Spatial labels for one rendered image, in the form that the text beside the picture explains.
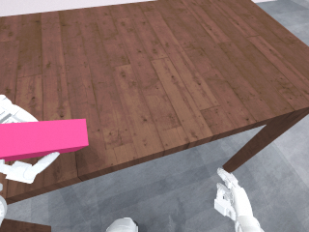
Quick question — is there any sponge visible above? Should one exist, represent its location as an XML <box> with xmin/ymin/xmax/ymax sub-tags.
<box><xmin>0</xmin><ymin>119</ymin><xmax>89</xmax><ymax>161</ymax></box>

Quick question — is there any robot right forearm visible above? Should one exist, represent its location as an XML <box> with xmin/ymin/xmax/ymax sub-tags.
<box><xmin>235</xmin><ymin>215</ymin><xmax>265</xmax><ymax>232</ymax></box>

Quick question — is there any table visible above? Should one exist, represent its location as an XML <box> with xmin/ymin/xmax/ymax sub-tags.
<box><xmin>0</xmin><ymin>0</ymin><xmax>309</xmax><ymax>232</ymax></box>

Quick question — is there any right robot hand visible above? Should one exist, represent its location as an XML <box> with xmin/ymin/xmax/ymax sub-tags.
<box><xmin>214</xmin><ymin>168</ymin><xmax>253</xmax><ymax>223</ymax></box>

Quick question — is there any left robot hand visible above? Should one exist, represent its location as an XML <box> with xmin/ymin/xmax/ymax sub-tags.
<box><xmin>0</xmin><ymin>95</ymin><xmax>60</xmax><ymax>184</ymax></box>

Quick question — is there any robot left thigh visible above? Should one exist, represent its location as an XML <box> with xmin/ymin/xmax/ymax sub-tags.
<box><xmin>106</xmin><ymin>218</ymin><xmax>138</xmax><ymax>232</ymax></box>

